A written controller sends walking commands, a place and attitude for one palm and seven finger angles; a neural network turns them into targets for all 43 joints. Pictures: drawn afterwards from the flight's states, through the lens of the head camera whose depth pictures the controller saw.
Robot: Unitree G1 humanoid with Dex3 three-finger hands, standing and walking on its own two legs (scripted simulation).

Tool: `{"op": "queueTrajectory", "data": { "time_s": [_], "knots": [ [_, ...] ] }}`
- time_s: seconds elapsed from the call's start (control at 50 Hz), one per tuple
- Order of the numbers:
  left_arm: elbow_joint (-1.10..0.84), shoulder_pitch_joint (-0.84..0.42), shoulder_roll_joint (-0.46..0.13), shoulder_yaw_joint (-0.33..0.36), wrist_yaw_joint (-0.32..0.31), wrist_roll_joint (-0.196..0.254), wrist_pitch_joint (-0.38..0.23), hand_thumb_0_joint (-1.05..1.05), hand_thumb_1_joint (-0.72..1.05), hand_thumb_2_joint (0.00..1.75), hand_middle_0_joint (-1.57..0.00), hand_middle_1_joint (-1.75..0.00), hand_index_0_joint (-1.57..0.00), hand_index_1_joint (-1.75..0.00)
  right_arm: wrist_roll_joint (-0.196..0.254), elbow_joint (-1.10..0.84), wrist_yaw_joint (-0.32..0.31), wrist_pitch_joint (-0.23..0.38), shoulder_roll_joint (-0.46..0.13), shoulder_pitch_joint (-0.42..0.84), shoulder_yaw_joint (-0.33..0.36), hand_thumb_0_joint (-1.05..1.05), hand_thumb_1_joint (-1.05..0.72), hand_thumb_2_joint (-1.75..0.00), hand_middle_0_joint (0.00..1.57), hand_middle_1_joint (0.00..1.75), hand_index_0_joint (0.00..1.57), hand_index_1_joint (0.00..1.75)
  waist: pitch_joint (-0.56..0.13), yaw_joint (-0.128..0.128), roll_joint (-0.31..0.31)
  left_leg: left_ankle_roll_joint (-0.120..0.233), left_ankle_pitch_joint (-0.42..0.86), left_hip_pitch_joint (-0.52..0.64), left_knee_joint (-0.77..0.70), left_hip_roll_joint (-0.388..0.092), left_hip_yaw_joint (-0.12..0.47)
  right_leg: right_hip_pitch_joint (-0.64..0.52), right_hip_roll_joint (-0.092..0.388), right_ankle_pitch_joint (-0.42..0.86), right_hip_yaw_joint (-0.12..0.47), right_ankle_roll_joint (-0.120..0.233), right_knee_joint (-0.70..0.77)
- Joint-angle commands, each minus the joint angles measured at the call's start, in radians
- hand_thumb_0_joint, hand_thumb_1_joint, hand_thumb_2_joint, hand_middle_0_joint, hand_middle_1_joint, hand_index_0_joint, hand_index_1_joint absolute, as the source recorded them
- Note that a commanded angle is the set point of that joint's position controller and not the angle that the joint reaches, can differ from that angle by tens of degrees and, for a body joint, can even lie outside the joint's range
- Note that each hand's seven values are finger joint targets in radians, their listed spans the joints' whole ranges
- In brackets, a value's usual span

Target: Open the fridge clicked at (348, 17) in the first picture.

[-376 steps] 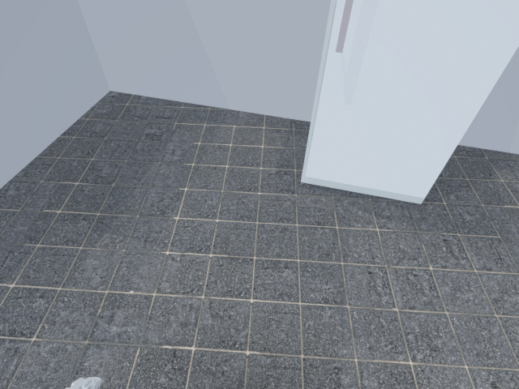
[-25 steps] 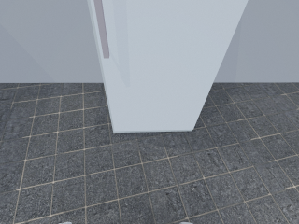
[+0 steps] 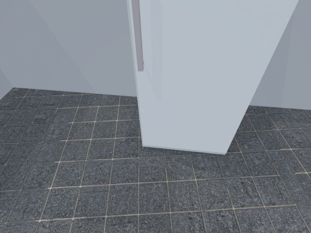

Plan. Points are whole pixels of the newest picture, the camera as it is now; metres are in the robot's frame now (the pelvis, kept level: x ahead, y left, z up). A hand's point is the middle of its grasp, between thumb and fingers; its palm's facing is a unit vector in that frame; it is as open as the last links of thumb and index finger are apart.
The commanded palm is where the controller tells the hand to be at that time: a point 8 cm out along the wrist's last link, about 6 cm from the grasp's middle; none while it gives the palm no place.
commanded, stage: take the last steps up to it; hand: left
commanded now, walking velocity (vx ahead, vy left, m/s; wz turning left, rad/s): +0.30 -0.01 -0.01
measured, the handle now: (137, 12) +0.81 +0.14 +0.24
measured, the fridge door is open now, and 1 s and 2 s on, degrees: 0 0 0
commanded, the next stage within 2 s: come to a stop and stand still in 0.80 s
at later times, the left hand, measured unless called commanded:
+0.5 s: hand (102, 208) +0.23 +0.20 -0.17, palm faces -0.04 -0.98 -0.20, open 7.4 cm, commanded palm none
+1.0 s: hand (118, 192) +0.29 +0.17 -0.19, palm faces +0.07 -0.98 -0.16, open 7.3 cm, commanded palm none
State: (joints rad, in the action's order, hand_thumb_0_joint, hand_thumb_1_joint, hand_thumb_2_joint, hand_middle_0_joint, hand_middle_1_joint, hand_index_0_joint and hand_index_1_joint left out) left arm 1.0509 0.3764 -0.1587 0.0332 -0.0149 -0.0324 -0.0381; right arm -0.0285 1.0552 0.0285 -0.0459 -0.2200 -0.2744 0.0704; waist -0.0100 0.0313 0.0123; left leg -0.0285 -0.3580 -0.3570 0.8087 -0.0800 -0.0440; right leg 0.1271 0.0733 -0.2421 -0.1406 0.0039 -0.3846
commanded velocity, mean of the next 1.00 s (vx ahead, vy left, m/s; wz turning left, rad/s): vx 0.18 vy -0.03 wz -0.01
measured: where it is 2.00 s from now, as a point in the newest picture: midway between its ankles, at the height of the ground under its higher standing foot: outside the picture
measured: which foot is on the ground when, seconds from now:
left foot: up 0.00-0.08, down 0.10-0.58, up 0.60-0.98, down 1.00-1.00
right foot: down 0.00-0.12, up 0.14-0.54, down 0.56-1.00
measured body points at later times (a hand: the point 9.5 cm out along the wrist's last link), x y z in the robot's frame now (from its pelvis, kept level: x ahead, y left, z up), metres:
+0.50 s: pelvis +0.14 +0.02 -0.01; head +0.16 +0.01 +0.44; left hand +0.23 +0.25 -0.16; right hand +0.03 -0.18 -0.17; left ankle +0.02 +0.15 -0.75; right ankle +0.26 -0.11 -0.72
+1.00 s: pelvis +0.30 +0.00 -0.01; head +0.30 +0.01 +0.44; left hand +0.29 +0.22 -0.18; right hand +0.38 -0.23 -0.15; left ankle +0.37 +0.10 -0.75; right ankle +0.28 -0.11 -0.75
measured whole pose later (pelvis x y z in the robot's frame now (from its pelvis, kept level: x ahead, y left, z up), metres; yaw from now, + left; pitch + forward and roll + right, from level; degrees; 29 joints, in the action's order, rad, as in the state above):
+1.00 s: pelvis +0.30 +0.00 -0.01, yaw -1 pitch -2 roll -3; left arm 1.11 0.32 -0.15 0.03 -0.02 -0.02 -0.04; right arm -0.02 1.04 0.00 0.04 -0.16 -0.17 0.03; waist 0.02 0.03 0.02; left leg -0.02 -0.15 -0.33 0.55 -0.10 -0.09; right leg 0.14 -0.01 -0.29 -0.18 0.02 -0.46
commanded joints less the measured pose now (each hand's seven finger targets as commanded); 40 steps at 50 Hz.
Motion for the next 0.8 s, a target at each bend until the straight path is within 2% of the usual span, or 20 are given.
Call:
{"op": "queueTrajectory", "data": {
  "time_s": [0.0, 0.04, 0.06, 0.08, 0.1, 0.12, 0.16, 0.2, 0.24, 0.34, 0.42, 0.46, 0.5, 0.52, 0.54, 0.56, 0.6, 0.64, 0.68, 0.78],
  "knots": [
    [0.006, 0.041, -0.179, 0.043, -0.001, 0.000, -0.007, 0.00, 0.90, 0.90, -0.20, -0.30, -0.20, -0.30, 0.007, -0.093, -0.002, 0.054, 0.002, 0.063, -0.010, 0.00, -0.90, -0.90, 0.20, 0.30, 0.20, 0.30, 0.097, 0.004, -0.194, 0.015, -0.008, 0.016, -0.200, 0.026, -0.067, 0.072, 0.215, -0.237, 0.211, 0.118, 0.195],
    [0.019, 0.028, -0.157, 0.039, 0.001, 0.011, 0.000, 0.00, 0.90, 0.90, -0.20, -0.30, -0.20, -0.30, 0.009, -0.051, -0.013, 0.070, -0.003, -0.030, -0.013, 0.00, -0.90, -0.90, 0.20, 0.30, 0.20, 0.30, 0.071, -0.042, -0.124, 0.013, 0.084, 0.257, -0.374, 0.051, -0.116, 0.203, 0.160, -0.267, 0.151, 0.079, 0.106],
    [0.019, 0.022, -0.122, 0.032, 0.005, 0.013, 0.003, 0.00, 0.90, 0.90, -0.20, -0.30, -0.20, -0.30, 0.012, -0.023, -0.024, 0.078, -0.041, -0.108, -0.006, 0.00, -0.90, -0.90, 0.20, 0.30, 0.20, 0.30, 0.043, -0.076, 0.005, 0.020, 0.036, 0.408, -0.428, 0.010, -0.058, 0.297, 0.116, -0.254, 0.112, 0.048, -0.016],
    [-0.004, 0.007, -0.065, 0.020, 0.011, 0.016, 0.006, 0.00, 0.90, 0.90, -0.20, -0.30, -0.20, -0.30, 0.004, 0.005, -0.034, 0.084, -0.115, -0.197, 0.011, 0.00, -0.90, -0.90, 0.20, 0.30, 0.20, 0.30, 0.041, -0.116, 0.213, 0.085, -0.126, 0.491, -0.520, -0.189, 0.208, 0.457, 0.024, -0.259, 0.018, 0.001, -0.244],
    [-0.041, -0.053, -0.038, 0.011, 0.012, 0.012, 0.005, 0.00, 0.90, 0.90, -0.20, -0.30, -0.20, -0.30, -0.002, 0.020, -0.043, 0.081, -0.187, -0.292, 0.025, 0.00, -0.90, -0.90, 0.20, 0.30, 0.20, 0.30, 0.077, -0.151, 0.269, 0.167, -0.214, 0.463, -0.645, -0.348, 0.420, 0.558, -0.028, -0.326, -0.017, -0.013, -0.463],
    [-0.058, -0.112, -0.060, 0.017, 0.007, 0.001, 0.014, 0.00, 0.90, 0.90, -0.20, -0.30, -0.20, -0.30, -0.005, 0.029, -0.048, 0.080, -0.178, -0.274, 0.021, 0.00, -0.90, -0.90, 0.20, 0.30, 0.20, 0.30, 0.110, -0.151, 0.280, 0.187, -0.291, 0.381, -0.686, -0.365, 0.444, 0.581, 0.006, -0.319, 0.060, -0.003, -0.610],
    [-0.033, -0.123, -0.081, 0.028, 0.025, 0.003, 0.015, 0.00, 0.90, 0.90, -0.20, -0.30, -0.20, -0.30, 0.003, 0.004, -0.053, 0.087, -0.095, -0.160, -0.002, 0.00, -0.90, -0.90, 0.20, 0.30, 0.20, 0.30, 0.217, -0.095, 0.162, 0.174, -0.251, 0.232, -0.711, -0.305, 0.337, 0.577, 0.058, -0.161, 0.099, 0.001, -0.716],
    [-0.003, -0.067, -0.052, 0.029, 0.035, -0.001, 0.017, 0.00, 0.90, 0.90, -0.20, -0.30, -0.20, -0.30, 0.003, -0.006, -0.058, 0.106, -0.049, -0.127, -0.013, 0.00, -0.90, -0.90, 0.20, 0.30, 0.20, 0.30, 0.185, -0.057, 0.098, 0.151, -0.014, 0.236, -0.688, -0.234, 0.186, 0.530, 0.062, -0.055, 0.094, -0.015, -0.719],
    [0.002, -0.055, -0.044, 0.027, 0.035, 0.002, 0.023, 0.00, 0.90, 0.90, -0.20, -0.30, -0.20, -0.30, 0.009, 0.002, -0.061, 0.118, -0.045, -0.141, -0.018, 0.00, -0.90, -0.90, 0.20, 0.30, 0.20, 0.30, 0.150, -0.043, 0.103, 0.159, 0.183, 0.279, -0.666, -0.210, 0.109, 0.530, 0.060, -0.006, 0.086, -0.029, -0.708],
    [-0.049, -0.171, -0.042, 0.030, 0.038, 0.009, 0.031, 0.00, 0.90, 0.90, -0.20, -0.30, -0.20, -0.30, 0.008, 0.034, -0.066, 0.124, -0.042, -0.188, -0.015, 0.00, -0.90, -0.90, 0.20, 0.30, 0.20, 0.30, 0.169, -0.046, 0.105, 0.184, 0.385, 0.338, -0.640, -0.220, 0.042, 0.575, 0.069, 0.032, 0.071, -0.039, -0.560],
    [-0.089, -0.281, -0.037, 0.030, 0.042, 0.015, 0.020, 0.00, 0.90, 0.90, -0.20, -0.30, -0.20, -0.30, -0.002, 0.055, -0.063, 0.118, -0.050, -0.210, -0.008, 0.00, -0.90, -0.90, 0.20, 0.30, 0.20, 0.30, 0.193, -0.069, 0.120, 0.166, 0.464, 0.313, -0.598, -0.222, 0.002, 0.466, 0.039, 0.041, 0.034, -0.010, -0.348],
    [-0.087, -0.256, -0.054, 0.035, 0.041, 0.017, 0.014, 0.00, 0.90, 0.90, -0.20, -0.30, -0.20, -0.30, -0.005, 0.059, -0.061, 0.115, -0.067, -0.192, -0.001, 0.00, -0.90, -0.90, 0.20, 0.30, 0.20, 0.30, 0.169, -0.047, 0.113, 0.156, 0.500, 0.285, -0.547, -0.233, 0.004, 0.342, 0.012, 0.025, 0.023, 0.013, -0.291],
    [-0.031, -0.077, -0.085, 0.047, 0.038, 0.011, -0.001, 0.00, 0.90, 0.90, -0.20, -0.30, -0.20, -0.30, 0.001, 0.060, -0.059, 0.110, -0.081, -0.165, 0.000, 0.00, -0.90, -0.90, 0.20, 0.30, 0.20, 0.30, 0.072, 0.038, 0.071, 0.118, 0.635, 0.249, -0.321, -0.183, -0.057, 0.084, -0.047, 0.069, -0.023, 0.032, -0.196],
    [0.017, 0.079, -0.139, 0.061, 0.032, 0.004, -0.017, 0.00, 0.90, 0.90, -0.20, -0.30, -0.20, -0.30, 0.008, 0.061, -0.052, 0.112, -0.069, -0.172, 0.000, 0.00, -0.90, -0.90, 0.20, 0.30, 0.20, 0.30, -0.030, 0.103, -0.009, 0.083, 0.573, 0.147, -0.092, -0.124, -0.085, -0.152, -0.019, 0.095, 0.028, 0.051, -0.149],
    [0.043, 0.191, -0.259, 0.092, 0.016, -0.001, -0.029, 0.00, 0.90, 0.90, -0.20, -0.30, -0.20, -0.30, 0.025, 0.040, -0.042, 0.117, 0.007, -0.229, -0.011, 0.00, -0.90, -0.90, 0.20, 0.30, 0.20, 0.30, -0.167, 0.124, -0.285, 0.039, 0.053, -0.098, 0.256, 0.014, -0.131, -0.374, 0.274, 0.151, 0.423, 0.147, -0.054],
    [0.039, 0.203, -0.298, 0.089, 0.010, 0.023, -0.022, 0.00, 0.90, 0.90, -0.20, -0.30, -0.20, -0.30, 0.033, -0.005, -0.046, 0.106, 0.003, -0.179, -0.015, 0.00, -0.90, -0.90, 0.20, 0.30, 0.20, 0.30, -0.162, 0.105, -0.247, 0.045, -0.247, -0.184, 0.492, 0.058, -0.014, -0.313, 0.409, 0.216, 0.634, 0.226, 0.084],
    [-0.022, -0.024, -0.222, 0.068, 0.005, 0.022, -0.016, 0.00, 0.90, 0.90, -0.20, -0.30, -0.20, -0.30, 0.020, -0.009, -0.041, 0.094, 0.004, -0.112, -0.005, 0.00, -0.90, -0.90, 0.20, 0.30, 0.20, 0.30, -0.017, 0.042, -0.157, 0.053, -0.077, -0.228, 0.571, -0.033, 0.062, -0.045, 0.351, -0.137, 0.524, 0.203, 0.163],
    [-0.049, -0.136, -0.129, 0.039, 0.000, 0.018, -0.021, 0.00, 0.90, 0.90, -0.20, -0.30, -0.20, -0.30, 0.002, 0.008, -0.035, 0.074, 0.025, -0.112, -0.009, 0.00, -0.90, -0.90, 0.20, 0.30, 0.20, 0.30, 0.058, -0.022, -0.085, 0.039, 0.039, -0.153, 0.482, -0.069, 0.053, 0.167, 0.264, -0.121, 0.334, 0.149, 0.196],
    [-0.047, -0.159, -0.106, 0.030, -0.005, 0.012, -0.028, 0.00, 0.90, 0.90, -0.20, -0.30, -0.20, -0.30, -0.002, 0.026, -0.032, 0.056, 0.043, -0.168, -0.013, 0.00, -0.90, -0.90, 0.20, 0.30, 0.20, 0.30, 0.049, -0.066, -0.085, 0.018, 0.054, -0.095, 0.372, -0.071, 0.026, 0.230, 0.224, -0.027, 0.213, 0.137, 0.205],
    [-0.026, -0.112, -0.111, 0.030, -0.002, 0.009, -0.035, 0.00, 0.90, 0.90, -0.20, -0.30, -0.20, -0.30, 0.002, -0.019, -0.022, 0.054, 0.057, -0.090, -0.021, 0.00, -0.90, -0.90, 0.20, 0.30, 0.20, 0.30, 0.062, -0.057, -0.090, -0.005, 0.088, -0.096, 0.099, -0.057, -0.019, 0.177, 0.199, 0.080, 0.161, 0.163, 0.212]
  ]
}}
